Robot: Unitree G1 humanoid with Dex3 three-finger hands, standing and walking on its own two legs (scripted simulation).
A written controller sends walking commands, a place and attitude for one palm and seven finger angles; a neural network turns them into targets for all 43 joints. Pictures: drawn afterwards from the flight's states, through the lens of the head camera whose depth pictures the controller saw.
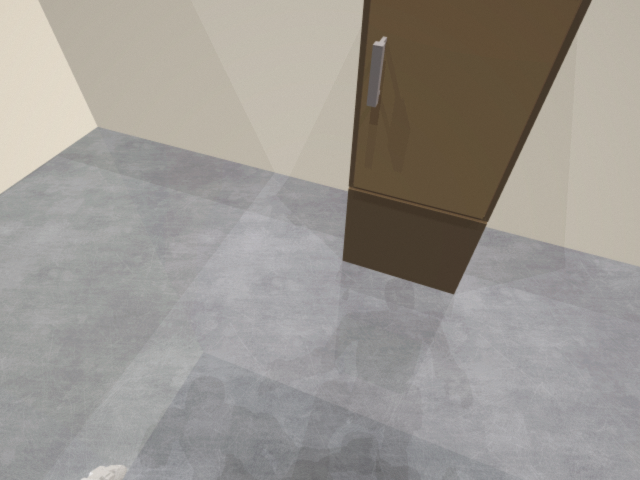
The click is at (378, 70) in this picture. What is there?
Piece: cupboard door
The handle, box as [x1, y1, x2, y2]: [366, 36, 386, 106]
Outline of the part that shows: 383,36 378,42 375,41 372,48 366,105 375,106 377,103 384,44 386,41 386,37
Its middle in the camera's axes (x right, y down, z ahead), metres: +0.14 -0.41 +0.95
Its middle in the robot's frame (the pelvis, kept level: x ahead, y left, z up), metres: +1.00 -0.09 +0.05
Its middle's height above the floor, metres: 0.82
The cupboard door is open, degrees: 0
